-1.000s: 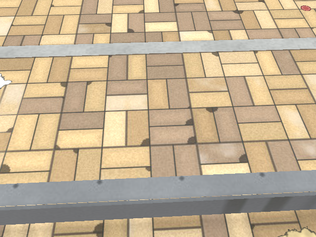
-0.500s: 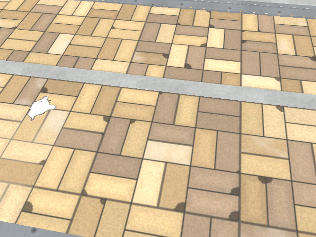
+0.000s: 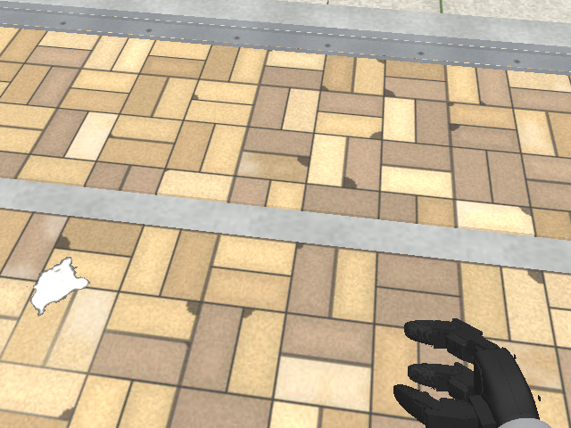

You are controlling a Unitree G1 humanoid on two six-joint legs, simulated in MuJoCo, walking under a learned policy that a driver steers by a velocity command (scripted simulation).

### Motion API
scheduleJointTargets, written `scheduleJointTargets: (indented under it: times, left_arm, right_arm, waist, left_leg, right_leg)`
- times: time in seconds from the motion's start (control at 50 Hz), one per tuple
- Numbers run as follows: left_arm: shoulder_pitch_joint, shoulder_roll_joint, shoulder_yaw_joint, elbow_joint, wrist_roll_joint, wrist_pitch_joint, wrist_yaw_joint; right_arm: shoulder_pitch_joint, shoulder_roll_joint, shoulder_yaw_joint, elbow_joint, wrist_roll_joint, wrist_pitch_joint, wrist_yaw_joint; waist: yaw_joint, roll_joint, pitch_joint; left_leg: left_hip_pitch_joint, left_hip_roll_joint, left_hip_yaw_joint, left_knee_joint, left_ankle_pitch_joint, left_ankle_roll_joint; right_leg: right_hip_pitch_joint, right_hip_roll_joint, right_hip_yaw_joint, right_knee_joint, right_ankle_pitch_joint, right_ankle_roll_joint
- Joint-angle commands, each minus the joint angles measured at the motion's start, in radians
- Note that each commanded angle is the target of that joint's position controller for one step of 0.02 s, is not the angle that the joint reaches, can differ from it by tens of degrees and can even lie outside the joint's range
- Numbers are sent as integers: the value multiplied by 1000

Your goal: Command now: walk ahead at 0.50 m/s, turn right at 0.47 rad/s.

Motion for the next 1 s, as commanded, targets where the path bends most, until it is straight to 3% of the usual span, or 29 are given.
scheduleJointTargets:
  times: [0.02, 0.04, 0.06, 0.08, 0.1, 0.14, 0.16, 0.18, 0.2, 0.24, 0.3, 0.34, 0.4, 0.44, 0.48, 0.5, 0.52, 0.54, 0.56, 0.58, 0.6, 0.62, 0.66, 0.68, 0.74, 0.8, 0.9, 0.96, 1.0]
  left_arm:
    - [-61, 7, 32, -202, 53, -12, -14]
    - [-113, -21, 22, -229, 59, 6, 11]
    - [-144, 19, 4, -226, -32, 11, 25]
    - [-106, 18, 0, -228, -47, 19, 28]
    - [-105, -5, -20, -248, -40, 17, 25]
    - [-162, -32, -38, -254, -42, 26, 18]
    - [-176, -10, -39, -273, -45, 34, 15]
    - [-235, 13, -40, -300, -32, 39, 10]
    - [-271, 54, -26, -314, -18, 39, 7]
    - [-316, 94, -11, -330, -21, 45, 1]
    - [-421, 66, -17, -364, -41, 46, -24]
    - [-496, 61, -13, -391, -46, 40, -41]
    - [-515, 80, 0, -406, -51, 41, -62]
    - [-481, 112, 13, -402, -51, 55, -62]
    - [-361, 163, 39, -375, -52, 59, -54]
    - [-216, 213, 68, -337, -47, 56, -41]
    - [-94, 265, 93, -306, -32, 57, -21]
    - [-115, 351, 103, -323, -23, 43, -10]
    - [-109, 260, 77, -320, -13, 22, -4]
    - [-136, 191, 57, -325, -6, 5, 0]
    - [-195, 154, 42, -328, -13, -8, -7]
    - [-244, 127, 28, -332, -19, -18, -8]
    - [-278, 117, 14, -333, 1, -26, -1]
    - [-269, 129, 15, -320, -1, -31, 2]
    - [-204, 193, 27, -284, 4, -35, 13]
    - [-144, 212, 25, -250, 0, -37, 16]
    - [-88, 217, 32, -205, -13, -24, 10]
    - [-132, 243, 42, -211, -11, -7, 26]
    - [-166, 246, 41, -228, -6, 8, 42]
  right_arm:
    - [203, -229, -119, 84, 16, 16, -12]
    - [157, -148, -101, 134, 10, -5, -9]
    - [190, -76, -67, 183, 14, -47, 11]
    - [207, -30, -61, 248, 0, -73, 26]
    - [240, -16, -60, 295, 7, -87, 37]
    - [293, 28, -52, 376, 7, -88, 29]
    - [287, -13, -61, 376, 8, -87, 21]
    - [275, -28, -64, 387, 12, -87, 10]
    - [266, -53, -67, 380, 12, -92, -5]
    - [293, -131, -78, 388, 1, -99, -33]
    - [376, -227, -100, 396, 17, -101, -68]
    - [416, -265, -110, 391, 26, -95, -76]
    - [438, -319, -132, 369, 47, -68, -79]
    - [426, -338, -149, 351, 50, -43, -77]
    - [410, -361, -165, 329, 47, -23, -71]
    - [385, -361, -166, 317, 52, -20, -63]
    - [357, -335, -160, 291, 44, -32, -58]
    - [358, -187, -117, 207, 28, -70, -39]
    - [290, -231, -116, 177, 54, -129, -12]
    - [247, -263, -117, 161, 84, -153, 3]
    - [253, -270, -118, 165, 76, -156, 3]
    - [264, -279, -124, 175, 60, -145, -5]
    - [303, -286, -132, 195, 46, -114, -9]
    - [295, -270, -128, 193, 40, -103, -10]
    - [174, -210, -98, 162, 28, -88, -13]
    - [77, -194, -85, 158, 39, -89, 0]
    - [-36, -210, -87, 112, 61, -88, 34]
    - [35, -246, -107, 110, 53, -84, 52]
    - [275, -323, -151, 166, 44, -72, 40]
  waist:
    - [-72, 183, -201]
    - [-31, 111, -7]
    - [-63, 70, 23]
    - [-19, 63, 21]
    - [0, 87, 20]
    - [-5, 38, 27]
    - [4, 52, 46]
    - [1, 49, 69]
    - [-10, 56, 47]
    - [-30, 57, 4]
    - [-88, 27, 0]
    - [-115, 44, 14]
    - [-110, 107, 1]
    - [-84, 133, -5]
    - [-27, 151, -39]
    - [51, 127, -102]
    - [105, 55, -146]
    - [6, -243, -177]
    - [42, -139, -275]
    - [28, -54, -179]
    - [-33, 57, -90]
    - [-69, 85, -61]
    - [-105, 64, -36]
    - [-107, 50, -22]
    - [-59, 1, 28]
    - [4, -37, 27]
    - [42, -60, 50]
    - [-25, -97, -15]
    - [-157, -90, -149]
  left_leg:
    - [548, 330, -1027, -990, -641, 91]
    - [403, 297, -797, -924, -502, 76]
    - [376, 302, -642, -946, -205, 76]
    - [379, 267, -502, -927, -44, 46]
    - [416, 246, -392, -906, 113, 13]
    - [492, 182, -182, -902, 276, -40]
    - [492, 168, -97, -954, 349, -45]
    - [477, 131, -6, -996, 424, -55]
    - [511, 112, 43, -1042, 508, -50]
    - [600, 97, 93, -1099, 594, -44]
    - [771, 118, 121, -1141, 669, -59]
    - [883, 153, 136, -1119, 849, -74]
    - [1047, 202, 155, -1016, 1142, -56]
    - [1117, 224, 157, -913, 1323, -29]
    - [1100, 229, 154, -724, 1425, -3]
    - [1004, 193, 167, -530, 1341, -1]
    - [712, 129, 134, -253, 944, -18]
    - [161, -118, 55, 162, -3, -92]
    - [19, -114, -210, 284, -30, -69]
    - [5, -40, -242, 223, 74, -40]
    - [55, 0, -225, 106, 143, -34]
    - [107, 36, -215, 15, 177, -50]
    - [210, 75, -194, -57, 202, -81]
    - [214, 87, -175, -96, 205, -96]
    - [197, 107, -135, -318, 370, -116]
    - [282, 64, -88, -561, 580, -94]
    - [162, 28, -101, -709, 536, -38]
    - [271, -36, -61, -733, 401, 14]
    - [606, -113, -19, -767, 416, 63]
  right_leg:
    - [-529, 21, 20, 936, 55, -17]
    - [-595, -13, -46, 973, 97, -23]
    - [-633, -4, -40, 1098, 61, -48]
    - [-621, -18, -7, 1097, 94, -74]
    - [-663, -23, 15, 1069, 154, -82]
    - [-735, -5, 47, 991, 206, -103]
    - [-732, -12, 14, 845, 187, -88]
    - [-704, -6, -26, 703, 202, -75]
    - [-660, -1, -68, 590, 262, -59]
    - [-610, -1, -130, 421, 317, -31]
    - [-560, -19, -210, 123, 310, -29]
    - [-524, -9, -249, -51, 269, -44]
    - [-468, 13, -289, -180, 171, -58]
    - [-433, 41, -319, -206, 56, -75]
    - [-288, 75, -332, -257, -44, -111]
    - [-61, 98, -305, -368, -3, -147]
    - [237, 20, -129, -371, -11, -198]
    - [579, -255, 459, -436, -109, -423]
    - [594, -321, 690, -598, -278, -475]
    - [479, -303, 538, -611, -230, -400]
    - [329, -259, 405, -622, -114, -344]
    - [229, -218, 304, -623, -2, -306]
    - [71, -183, 183, -638, 152, -279]
    - [22, -176, 139, -645, 209, -272]
    - [-59, -139, -4, -667, 280, -230]
    - [-51, -110, -98, -675, 232, -175]
    - [230, -213, -104, -627, 267, -148]
    - [317, -233, -153, -502, 621, -97]
    - [236, -173, -234, -182, 832, -33]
